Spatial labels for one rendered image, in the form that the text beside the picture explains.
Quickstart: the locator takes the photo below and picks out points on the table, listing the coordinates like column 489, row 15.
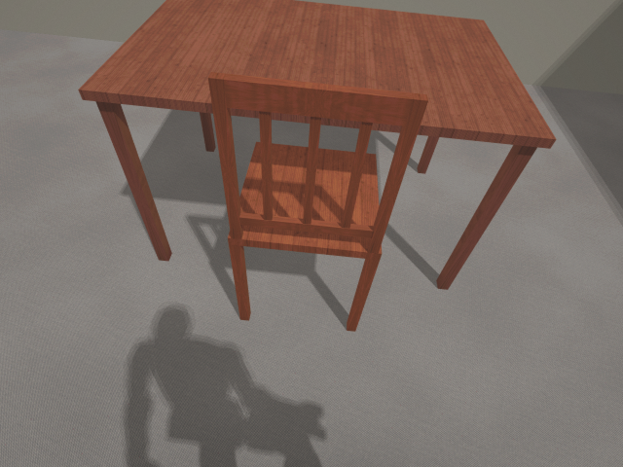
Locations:
column 473, row 91

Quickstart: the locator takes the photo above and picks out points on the chair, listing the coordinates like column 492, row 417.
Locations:
column 307, row 199

